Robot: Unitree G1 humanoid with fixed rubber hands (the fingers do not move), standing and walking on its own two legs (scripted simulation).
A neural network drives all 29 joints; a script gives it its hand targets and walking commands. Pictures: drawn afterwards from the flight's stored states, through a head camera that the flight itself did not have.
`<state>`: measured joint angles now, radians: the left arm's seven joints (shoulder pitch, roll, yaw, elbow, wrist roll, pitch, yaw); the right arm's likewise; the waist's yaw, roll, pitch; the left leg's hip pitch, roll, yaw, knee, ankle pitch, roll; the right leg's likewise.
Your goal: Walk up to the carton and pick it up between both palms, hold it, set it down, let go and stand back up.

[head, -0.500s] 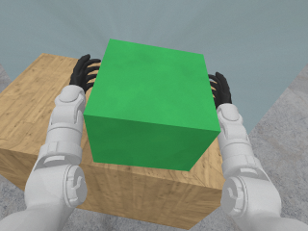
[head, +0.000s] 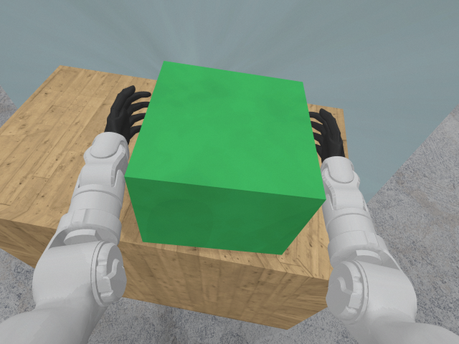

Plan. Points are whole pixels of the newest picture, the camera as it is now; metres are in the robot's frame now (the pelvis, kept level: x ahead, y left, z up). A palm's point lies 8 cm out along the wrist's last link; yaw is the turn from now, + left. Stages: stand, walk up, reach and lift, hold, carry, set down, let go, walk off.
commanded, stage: set down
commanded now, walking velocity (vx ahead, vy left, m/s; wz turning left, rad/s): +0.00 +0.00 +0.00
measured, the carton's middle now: (224, 160) +0.44 +0.03 +0.04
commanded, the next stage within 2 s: none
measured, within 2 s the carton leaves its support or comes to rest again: rests again in 0.72 s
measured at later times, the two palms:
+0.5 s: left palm (123, 141) +0.43 +0.21 +0.09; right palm (328, 160) +0.42 -0.16 +0.08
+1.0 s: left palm (122, 146) +0.43 +0.21 +0.08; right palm (326, 163) +0.41 -0.16 +0.08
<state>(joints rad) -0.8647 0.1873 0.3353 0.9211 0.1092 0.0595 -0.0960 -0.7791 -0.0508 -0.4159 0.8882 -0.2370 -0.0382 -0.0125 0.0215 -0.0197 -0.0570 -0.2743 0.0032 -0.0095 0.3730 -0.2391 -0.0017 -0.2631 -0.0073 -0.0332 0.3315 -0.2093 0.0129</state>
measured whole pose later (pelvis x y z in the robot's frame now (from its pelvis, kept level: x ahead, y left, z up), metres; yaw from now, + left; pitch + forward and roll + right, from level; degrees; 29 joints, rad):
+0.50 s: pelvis -0.01 +0.00 +0.00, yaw +0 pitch +12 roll -1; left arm -0.95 0.24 0.30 1.22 0.05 -0.16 -0.08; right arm -0.82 -0.05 -0.44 0.98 -0.24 -0.12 -0.04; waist 0.02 -0.01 -0.09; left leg -0.38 0.01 -0.01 0.39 -0.22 0.00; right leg -0.36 -0.01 -0.03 0.34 -0.19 0.01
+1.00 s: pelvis -0.01 +0.00 +0.00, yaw +0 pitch +12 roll -1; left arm -0.96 0.23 0.35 1.25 0.12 -0.22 -0.08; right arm -0.83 -0.04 -0.51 1.01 -0.28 -0.17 -0.01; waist 0.01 -0.02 -0.08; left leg -0.38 0.00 -0.01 0.39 -0.22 0.00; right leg -0.36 -0.01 -0.03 0.32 -0.17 0.01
